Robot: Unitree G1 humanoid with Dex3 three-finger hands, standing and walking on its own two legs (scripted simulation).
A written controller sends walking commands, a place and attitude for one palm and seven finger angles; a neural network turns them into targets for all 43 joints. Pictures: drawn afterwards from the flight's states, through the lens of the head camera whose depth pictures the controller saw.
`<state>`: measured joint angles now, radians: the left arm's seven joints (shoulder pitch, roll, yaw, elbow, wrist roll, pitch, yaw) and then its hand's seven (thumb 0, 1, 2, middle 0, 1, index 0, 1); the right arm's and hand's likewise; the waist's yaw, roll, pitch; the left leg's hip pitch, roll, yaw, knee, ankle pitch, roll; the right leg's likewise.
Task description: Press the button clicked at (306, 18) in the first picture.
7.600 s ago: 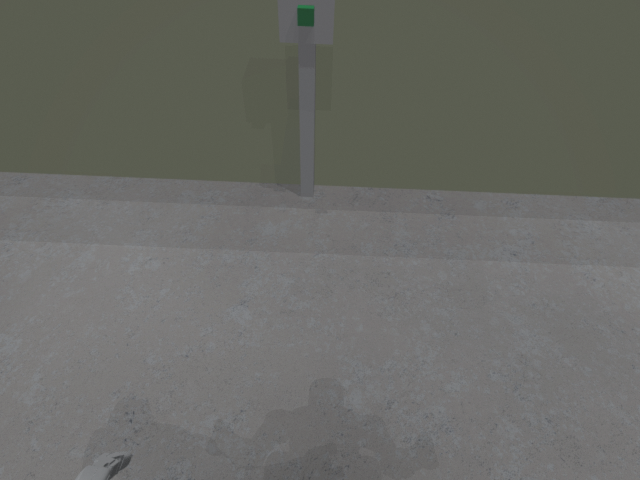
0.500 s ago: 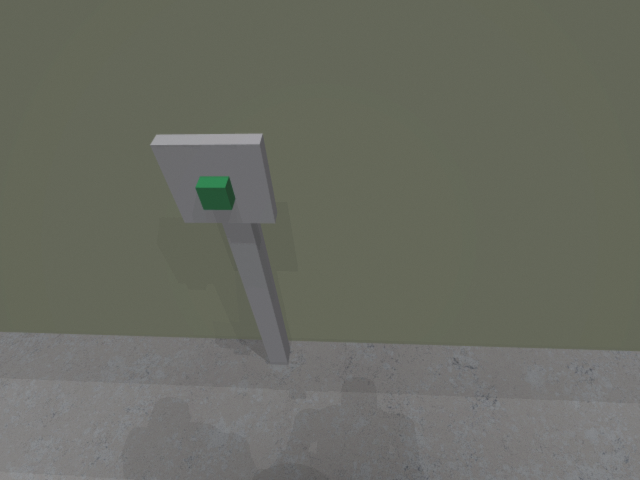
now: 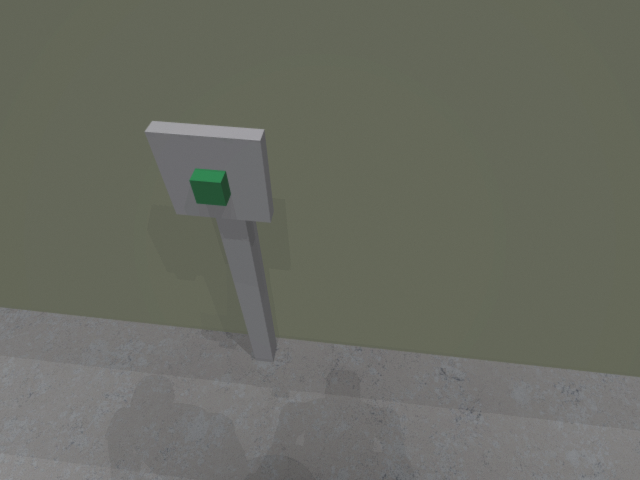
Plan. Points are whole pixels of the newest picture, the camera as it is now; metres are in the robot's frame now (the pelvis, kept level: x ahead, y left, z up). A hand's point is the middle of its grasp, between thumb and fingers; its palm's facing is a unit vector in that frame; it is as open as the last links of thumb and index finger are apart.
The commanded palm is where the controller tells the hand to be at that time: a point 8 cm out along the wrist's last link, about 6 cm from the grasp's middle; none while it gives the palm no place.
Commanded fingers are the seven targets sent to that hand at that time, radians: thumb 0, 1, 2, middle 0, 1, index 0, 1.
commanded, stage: shuffle to correct the standing spot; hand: left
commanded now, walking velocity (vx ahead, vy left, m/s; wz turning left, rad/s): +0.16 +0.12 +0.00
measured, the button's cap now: (211, 186) +0.54 +0.23 +0.04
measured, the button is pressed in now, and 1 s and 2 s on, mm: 0 0 0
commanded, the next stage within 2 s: come to a stop and stand still in 0.06 s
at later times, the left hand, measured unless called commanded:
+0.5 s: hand out of the picture +0.09 +0.20 -0.19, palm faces +0.03 -0.98 -0.21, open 7.3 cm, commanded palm none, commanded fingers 0.00 0.90 0.90 -0.20 -0.30 -0.20 -0.30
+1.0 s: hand out of the picture +0.07 +0.15 -0.17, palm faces +0.03 -0.98 -0.21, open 7.3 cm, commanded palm none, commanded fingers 0.00 0.90 0.90 -0.20 -0.30 -0.20 -0.30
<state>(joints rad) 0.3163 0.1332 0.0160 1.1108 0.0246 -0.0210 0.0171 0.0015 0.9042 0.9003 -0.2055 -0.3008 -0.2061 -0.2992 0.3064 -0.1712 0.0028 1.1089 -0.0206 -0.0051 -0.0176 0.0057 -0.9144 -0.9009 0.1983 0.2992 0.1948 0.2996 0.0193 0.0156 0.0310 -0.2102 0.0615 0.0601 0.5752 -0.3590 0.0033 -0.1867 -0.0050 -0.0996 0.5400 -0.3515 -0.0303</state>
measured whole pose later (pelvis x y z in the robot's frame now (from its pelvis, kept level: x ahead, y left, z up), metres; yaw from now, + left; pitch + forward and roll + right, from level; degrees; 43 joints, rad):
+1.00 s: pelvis +0.05 -0.03 +0.00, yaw -1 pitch -1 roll +1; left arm 0.26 0.17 0.02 1.06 0.01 0.00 0.04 0.01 0.93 0.90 -0.20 -0.30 -0.21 -0.30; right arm 0.21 -0.15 -0.01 1.08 -0.01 0.01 -0.04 0.00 -0.93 -0.90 0.20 0.30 0.20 0.30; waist 0.01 -0.03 0.04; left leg -0.19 0.04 0.04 0.49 -0.28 -0.04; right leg -0.20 0.03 -0.09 0.53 -0.32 -0.08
